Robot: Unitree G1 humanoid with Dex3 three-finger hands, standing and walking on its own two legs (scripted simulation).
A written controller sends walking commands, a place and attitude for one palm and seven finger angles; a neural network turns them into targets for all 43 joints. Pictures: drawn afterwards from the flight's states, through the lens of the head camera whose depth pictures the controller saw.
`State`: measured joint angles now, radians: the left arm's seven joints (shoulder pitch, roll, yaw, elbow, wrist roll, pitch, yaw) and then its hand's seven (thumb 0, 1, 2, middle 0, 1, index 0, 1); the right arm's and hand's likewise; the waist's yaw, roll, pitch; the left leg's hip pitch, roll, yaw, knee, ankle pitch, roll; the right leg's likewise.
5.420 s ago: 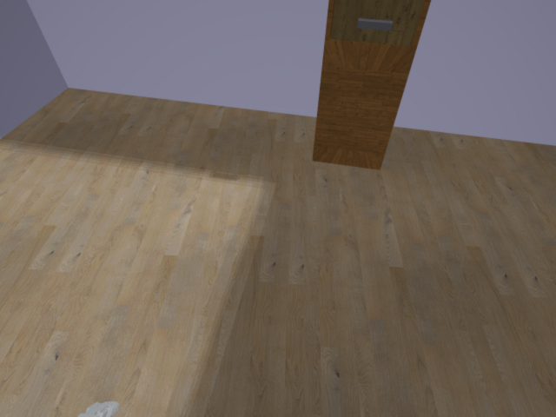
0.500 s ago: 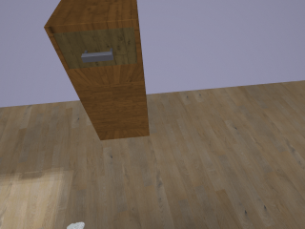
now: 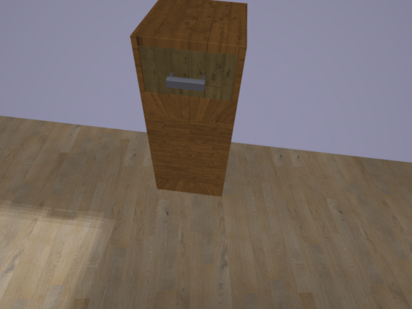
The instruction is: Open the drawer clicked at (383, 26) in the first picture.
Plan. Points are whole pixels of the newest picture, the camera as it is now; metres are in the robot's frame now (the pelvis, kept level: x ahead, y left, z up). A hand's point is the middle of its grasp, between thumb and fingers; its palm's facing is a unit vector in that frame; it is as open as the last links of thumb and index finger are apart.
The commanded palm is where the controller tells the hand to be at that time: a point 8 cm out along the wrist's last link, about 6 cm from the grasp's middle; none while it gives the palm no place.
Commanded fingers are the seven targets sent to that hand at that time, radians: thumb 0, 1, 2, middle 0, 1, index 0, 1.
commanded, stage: take the last steps up to it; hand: left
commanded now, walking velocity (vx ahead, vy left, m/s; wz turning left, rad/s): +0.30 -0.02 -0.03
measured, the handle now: (186, 80) +0.83 +0.18 -0.01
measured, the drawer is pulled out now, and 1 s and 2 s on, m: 0.00 0.00 0.00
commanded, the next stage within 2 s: come to a stop and stand still in 0.66 s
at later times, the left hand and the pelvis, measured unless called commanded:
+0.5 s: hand (143, 260) +0.25 +0.19 -0.18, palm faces -0.08 -0.98 -0.17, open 7.4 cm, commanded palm none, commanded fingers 0.00 0.90 0.90 -0.20 -0.30 -0.20 -0.30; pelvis +0.15 +0.02 -0.01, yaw -2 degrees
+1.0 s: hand (162, 240) +0.32 +0.15 -0.19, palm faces +0.03 -0.99 -0.17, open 7.3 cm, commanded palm none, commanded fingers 0.00 0.90 0.90 -0.20 -0.30 -0.20 -0.30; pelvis +0.30 -0.01 -0.01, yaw -2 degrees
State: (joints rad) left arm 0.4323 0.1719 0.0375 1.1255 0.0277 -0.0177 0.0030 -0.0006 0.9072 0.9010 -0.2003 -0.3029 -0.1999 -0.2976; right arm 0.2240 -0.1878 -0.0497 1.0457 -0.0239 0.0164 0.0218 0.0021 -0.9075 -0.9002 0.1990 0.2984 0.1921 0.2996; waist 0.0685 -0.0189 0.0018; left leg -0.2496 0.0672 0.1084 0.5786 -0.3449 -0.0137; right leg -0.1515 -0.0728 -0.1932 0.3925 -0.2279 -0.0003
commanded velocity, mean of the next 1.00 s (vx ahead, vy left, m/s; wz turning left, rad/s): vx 0.11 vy -0.02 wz -0.02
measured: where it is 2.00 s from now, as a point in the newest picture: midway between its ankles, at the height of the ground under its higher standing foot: outside the picture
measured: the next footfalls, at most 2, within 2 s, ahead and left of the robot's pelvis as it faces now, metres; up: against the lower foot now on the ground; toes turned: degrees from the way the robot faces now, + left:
left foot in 0.02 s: +0.04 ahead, +0.12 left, +0.00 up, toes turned +8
right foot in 0.56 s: +0.33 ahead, -0.11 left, +0.00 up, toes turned -11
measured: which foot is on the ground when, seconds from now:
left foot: up 0.00-0.00, down 0.02-0.56, up 0.58-0.96, down 0.98-1.00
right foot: down 0.00-0.04, up 0.06-0.54, down 0.56-1.00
